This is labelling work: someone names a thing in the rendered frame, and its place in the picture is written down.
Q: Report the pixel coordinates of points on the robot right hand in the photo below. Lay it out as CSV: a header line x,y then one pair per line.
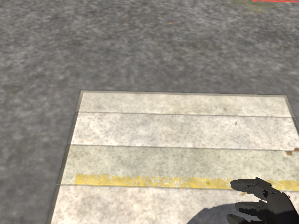
x,y
278,209

